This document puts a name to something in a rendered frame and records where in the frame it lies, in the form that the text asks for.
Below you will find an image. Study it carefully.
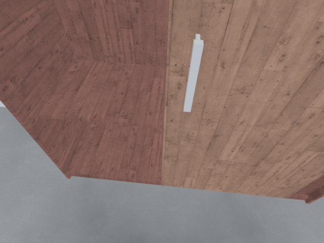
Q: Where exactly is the wardrobe door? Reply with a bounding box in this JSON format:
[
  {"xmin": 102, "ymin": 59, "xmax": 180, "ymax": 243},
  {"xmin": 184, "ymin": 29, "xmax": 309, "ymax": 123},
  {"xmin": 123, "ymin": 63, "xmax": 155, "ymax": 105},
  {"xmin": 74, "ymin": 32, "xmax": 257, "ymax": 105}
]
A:
[
  {"xmin": 296, "ymin": 175, "xmax": 324, "ymax": 194},
  {"xmin": 161, "ymin": 0, "xmax": 324, "ymax": 198}
]

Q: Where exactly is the handle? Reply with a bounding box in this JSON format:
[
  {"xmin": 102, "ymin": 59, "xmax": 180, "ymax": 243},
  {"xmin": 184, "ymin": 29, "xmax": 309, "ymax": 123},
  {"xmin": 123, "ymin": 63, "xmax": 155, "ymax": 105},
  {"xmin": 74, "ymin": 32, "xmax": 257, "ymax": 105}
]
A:
[{"xmin": 183, "ymin": 34, "xmax": 204, "ymax": 112}]

